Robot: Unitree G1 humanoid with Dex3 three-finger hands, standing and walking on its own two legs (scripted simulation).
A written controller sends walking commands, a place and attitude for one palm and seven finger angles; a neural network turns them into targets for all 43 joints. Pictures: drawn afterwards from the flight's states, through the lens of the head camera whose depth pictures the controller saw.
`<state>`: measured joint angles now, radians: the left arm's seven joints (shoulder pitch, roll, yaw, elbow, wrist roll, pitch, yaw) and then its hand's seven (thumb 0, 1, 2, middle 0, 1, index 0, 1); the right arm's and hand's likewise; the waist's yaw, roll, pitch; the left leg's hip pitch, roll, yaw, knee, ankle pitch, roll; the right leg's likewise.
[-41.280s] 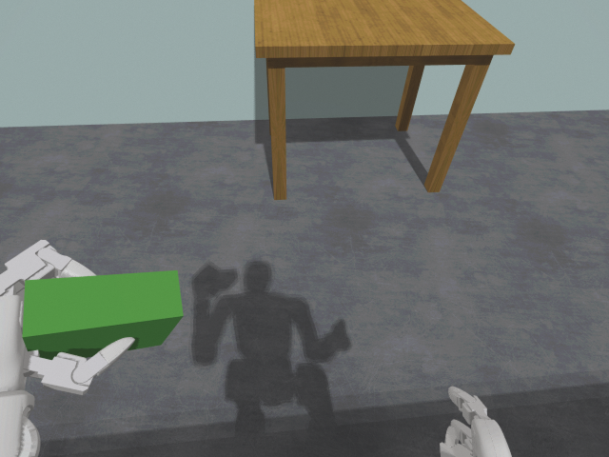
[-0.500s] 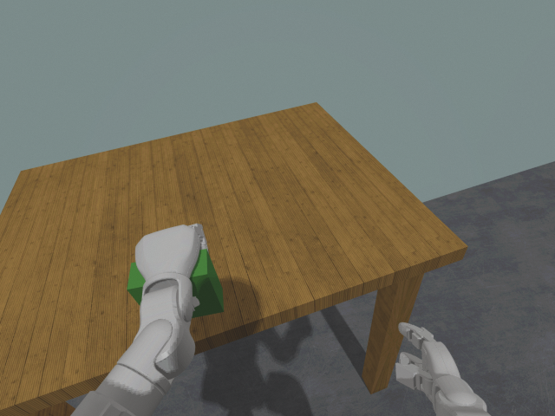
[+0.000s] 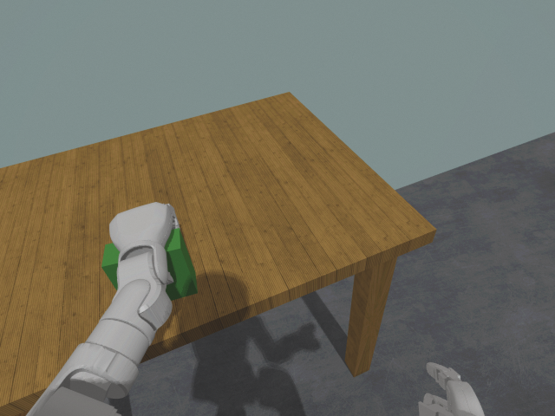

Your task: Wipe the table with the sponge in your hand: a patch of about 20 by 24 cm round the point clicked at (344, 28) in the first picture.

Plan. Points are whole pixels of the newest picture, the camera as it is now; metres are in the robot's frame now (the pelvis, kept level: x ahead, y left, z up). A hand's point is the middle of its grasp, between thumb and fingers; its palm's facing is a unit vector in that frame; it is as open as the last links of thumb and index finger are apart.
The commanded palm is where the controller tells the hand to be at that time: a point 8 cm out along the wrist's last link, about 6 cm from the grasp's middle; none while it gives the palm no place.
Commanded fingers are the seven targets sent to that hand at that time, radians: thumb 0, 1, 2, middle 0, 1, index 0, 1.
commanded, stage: wipe forward along the third lane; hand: left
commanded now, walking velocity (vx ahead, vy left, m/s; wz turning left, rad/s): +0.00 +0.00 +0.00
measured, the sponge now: (157, 278) +0.33 +0.25 +0.02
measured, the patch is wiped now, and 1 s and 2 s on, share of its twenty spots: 0.80 0.95 0.95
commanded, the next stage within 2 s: wipe back along the third lane in 1.06 s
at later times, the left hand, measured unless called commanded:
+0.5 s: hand (155, 226) +0.39 +0.26 +0.08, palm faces -0.07 -0.03 -1.00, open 9.3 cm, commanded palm +0.37 +0.26 +0.11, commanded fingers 0.00 0.10 1.30 -1.20 -1.60 -1.20 -1.60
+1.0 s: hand (149, 207) +0.44 +0.29 +0.08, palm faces -0.09 -0.03 -1.00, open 9.3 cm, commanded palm +0.42 +0.29 +0.11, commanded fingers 0.00 0.10 1.30 -1.20 -1.60 -1.20 -1.60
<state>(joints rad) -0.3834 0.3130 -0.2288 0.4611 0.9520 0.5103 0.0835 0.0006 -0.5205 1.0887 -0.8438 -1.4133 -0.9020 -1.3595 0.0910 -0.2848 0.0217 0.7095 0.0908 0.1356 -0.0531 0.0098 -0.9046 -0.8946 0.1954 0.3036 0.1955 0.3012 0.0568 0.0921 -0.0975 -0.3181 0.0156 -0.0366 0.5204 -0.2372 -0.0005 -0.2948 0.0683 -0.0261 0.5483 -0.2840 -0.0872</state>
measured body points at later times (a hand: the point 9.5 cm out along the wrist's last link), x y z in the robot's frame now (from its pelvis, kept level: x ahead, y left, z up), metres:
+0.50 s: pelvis +0.00 -0.01 +0.00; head +0.01 -0.05 +0.44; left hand +0.39 +0.25 +0.13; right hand +0.15 -0.26 -0.13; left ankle +0.03 +0.15 -0.73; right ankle +0.00 -0.06 -0.73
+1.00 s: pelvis +0.01 +0.01 +0.00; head +0.04 -0.01 +0.45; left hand +0.44 +0.28 +0.13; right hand +0.12 -0.25 -0.14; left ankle +0.03 +0.15 -0.73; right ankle +0.00 -0.06 -0.73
